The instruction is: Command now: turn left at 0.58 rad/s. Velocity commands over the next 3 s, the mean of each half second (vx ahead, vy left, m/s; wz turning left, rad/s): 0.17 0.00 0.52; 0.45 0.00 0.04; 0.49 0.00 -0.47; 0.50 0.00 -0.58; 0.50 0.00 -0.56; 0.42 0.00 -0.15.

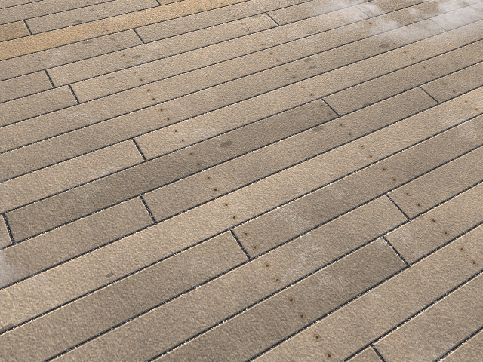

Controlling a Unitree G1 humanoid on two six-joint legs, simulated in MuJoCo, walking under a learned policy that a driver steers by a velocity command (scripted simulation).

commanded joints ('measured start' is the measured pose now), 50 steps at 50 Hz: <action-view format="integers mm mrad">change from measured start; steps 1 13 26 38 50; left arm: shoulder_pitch -59 100 234 292 109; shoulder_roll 52 95 121 94 34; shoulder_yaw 5 13 -4 -39 -37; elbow -75 -55 -39 -70 -127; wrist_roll -4 -26 -13 -35 -24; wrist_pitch -20 -66 -105 -126 -74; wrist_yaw -3 -52 -53 -70 -84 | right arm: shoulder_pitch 1 -107 -199 238 25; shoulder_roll -175 -157 -66 -226 -129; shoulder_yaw -43 -33 1 -48 -18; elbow -67 -137 -188 -103 -60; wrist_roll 6 19 4 2 -17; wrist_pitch -9 20 -67 -74 -124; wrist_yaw -13 -8 44 53 43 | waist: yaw -4 67 87 -120 4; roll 169 149 -90 244 86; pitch -93 -109 45 -314 40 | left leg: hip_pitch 220 -65 -448 632 157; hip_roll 230 85 94 420 240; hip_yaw -280 -397 43 -640 91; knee -112 -18 384 -164 -333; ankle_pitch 196 -247 76 -283 243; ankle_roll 152 89 -81 253 126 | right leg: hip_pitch -95 476 526 -194 -133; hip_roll -8 -11 -225 -33 -107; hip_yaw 46 28 102 49 57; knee -123 -695 -919 235 -180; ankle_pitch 16 96 98 -245 365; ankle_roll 16 -50 -225 -69 -50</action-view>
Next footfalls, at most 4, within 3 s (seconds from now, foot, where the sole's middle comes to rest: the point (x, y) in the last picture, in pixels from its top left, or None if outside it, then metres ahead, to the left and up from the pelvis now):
0.28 right None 0.08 -0.14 -0.78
0.72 left None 0.23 0.20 -0.78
1.24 right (207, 310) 0.61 0.06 -0.78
1.72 left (151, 223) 0.89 0.25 -0.78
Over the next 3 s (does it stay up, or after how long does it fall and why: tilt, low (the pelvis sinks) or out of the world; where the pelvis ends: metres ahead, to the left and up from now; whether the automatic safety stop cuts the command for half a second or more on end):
stays up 1.32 -0.14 0.00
